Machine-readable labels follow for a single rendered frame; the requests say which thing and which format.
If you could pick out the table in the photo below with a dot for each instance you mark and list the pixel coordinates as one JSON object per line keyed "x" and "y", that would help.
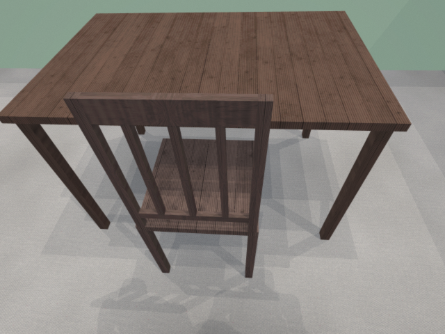
{"x": 314, "y": 63}

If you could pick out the chair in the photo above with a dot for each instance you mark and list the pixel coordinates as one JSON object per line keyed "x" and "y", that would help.
{"x": 197, "y": 185}

